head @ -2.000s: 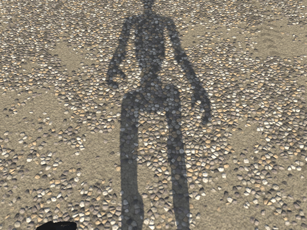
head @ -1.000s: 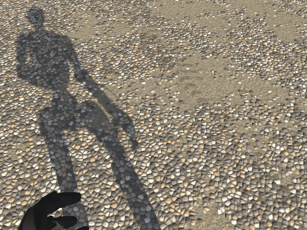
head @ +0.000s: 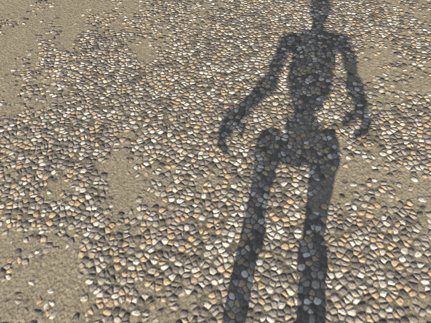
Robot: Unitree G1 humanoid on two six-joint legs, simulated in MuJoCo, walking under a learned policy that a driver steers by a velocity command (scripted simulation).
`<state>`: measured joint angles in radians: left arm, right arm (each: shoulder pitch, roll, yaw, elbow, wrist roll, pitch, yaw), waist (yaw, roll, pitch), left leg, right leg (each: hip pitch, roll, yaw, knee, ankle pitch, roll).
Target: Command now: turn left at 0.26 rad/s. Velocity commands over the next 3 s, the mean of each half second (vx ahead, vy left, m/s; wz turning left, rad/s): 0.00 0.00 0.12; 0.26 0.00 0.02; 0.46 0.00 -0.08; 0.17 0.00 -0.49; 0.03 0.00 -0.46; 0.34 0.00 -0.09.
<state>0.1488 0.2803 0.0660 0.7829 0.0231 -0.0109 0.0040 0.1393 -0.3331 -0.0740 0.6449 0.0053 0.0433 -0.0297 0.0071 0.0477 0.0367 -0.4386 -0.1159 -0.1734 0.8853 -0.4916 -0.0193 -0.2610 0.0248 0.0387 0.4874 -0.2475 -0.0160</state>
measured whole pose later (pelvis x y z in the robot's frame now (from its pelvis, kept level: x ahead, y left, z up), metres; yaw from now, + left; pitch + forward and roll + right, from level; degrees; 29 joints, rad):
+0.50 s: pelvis +0.00 +0.03 +0.00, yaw +1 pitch -2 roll +0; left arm 0.16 0.27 0.04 0.92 0.01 0.00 0.02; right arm 0.19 -0.23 -0.02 0.78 -0.02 0.00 -0.01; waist 0.02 -0.01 0.04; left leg -0.17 -0.02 -0.06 0.50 -0.30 0.01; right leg -0.19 -0.03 0.03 0.47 -0.25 0.05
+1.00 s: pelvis +0.10 -0.01 +0.01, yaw +1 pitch +0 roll +1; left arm 0.41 0.23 0.02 1.03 0.00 -0.09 -0.02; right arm 0.18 -0.30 -0.07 0.81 0.02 -0.07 0.01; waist 0.06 0.03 0.01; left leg -0.56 0.07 -0.01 0.97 -0.19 0.02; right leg -0.01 0.03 -0.02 0.26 -0.26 -0.06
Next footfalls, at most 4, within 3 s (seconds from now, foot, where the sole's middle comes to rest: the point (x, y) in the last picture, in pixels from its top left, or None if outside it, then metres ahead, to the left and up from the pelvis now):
0.22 left None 0.02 0.15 -0.77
1.26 left None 0.44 0.13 -0.77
1.76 right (268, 260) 0.67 -0.10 -0.77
2.24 left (203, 248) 0.72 0.11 -0.77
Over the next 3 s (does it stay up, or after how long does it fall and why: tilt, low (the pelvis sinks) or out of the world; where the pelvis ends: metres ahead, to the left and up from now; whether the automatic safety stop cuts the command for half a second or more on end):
stays up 0.75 -0.03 -0.01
